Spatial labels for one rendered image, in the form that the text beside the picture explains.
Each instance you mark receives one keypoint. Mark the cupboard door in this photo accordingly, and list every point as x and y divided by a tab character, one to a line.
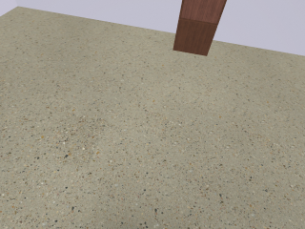
202	10

